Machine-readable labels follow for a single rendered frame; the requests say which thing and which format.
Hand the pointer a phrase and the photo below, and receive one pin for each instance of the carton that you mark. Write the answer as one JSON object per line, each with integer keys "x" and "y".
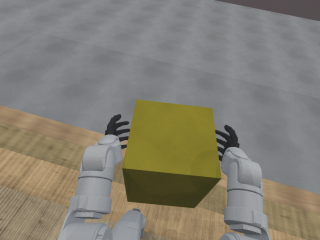
{"x": 171, "y": 156}

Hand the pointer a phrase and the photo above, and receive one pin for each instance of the robot left hand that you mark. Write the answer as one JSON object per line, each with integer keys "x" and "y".
{"x": 112, "y": 126}

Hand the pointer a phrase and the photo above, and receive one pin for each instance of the robot left thigh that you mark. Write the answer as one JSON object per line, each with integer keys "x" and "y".
{"x": 130, "y": 226}

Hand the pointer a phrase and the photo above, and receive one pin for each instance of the robot left upper arm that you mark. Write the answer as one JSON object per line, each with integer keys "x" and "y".
{"x": 86, "y": 231}

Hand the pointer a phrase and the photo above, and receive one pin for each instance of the left robot forearm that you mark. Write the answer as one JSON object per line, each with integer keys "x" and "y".
{"x": 92, "y": 196}

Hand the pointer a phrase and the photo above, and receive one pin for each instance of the robot right hand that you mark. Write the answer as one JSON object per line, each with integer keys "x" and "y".
{"x": 232, "y": 140}

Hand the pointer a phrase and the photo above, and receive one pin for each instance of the right robot forearm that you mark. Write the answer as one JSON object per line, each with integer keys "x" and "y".
{"x": 244, "y": 212}

